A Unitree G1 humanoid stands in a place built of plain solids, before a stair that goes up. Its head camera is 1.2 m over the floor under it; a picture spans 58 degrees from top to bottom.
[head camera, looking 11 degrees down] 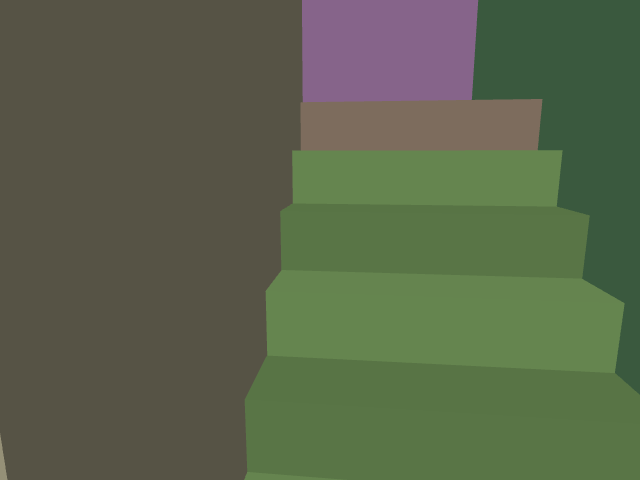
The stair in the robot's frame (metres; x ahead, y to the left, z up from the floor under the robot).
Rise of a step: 0.20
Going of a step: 0.24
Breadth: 0.98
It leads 6 degrees to the right of straight ahead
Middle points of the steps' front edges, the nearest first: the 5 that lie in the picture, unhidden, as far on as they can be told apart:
0.92 -0.30 0.61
1.16 -0.33 0.81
1.40 -0.35 1.02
1.63 -0.38 1.22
1.87 -0.41 1.43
